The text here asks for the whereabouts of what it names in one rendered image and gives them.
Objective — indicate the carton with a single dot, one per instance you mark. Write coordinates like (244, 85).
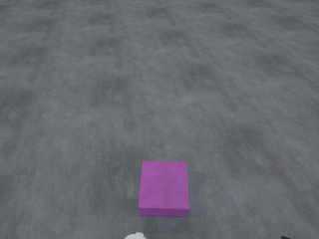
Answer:
(164, 189)

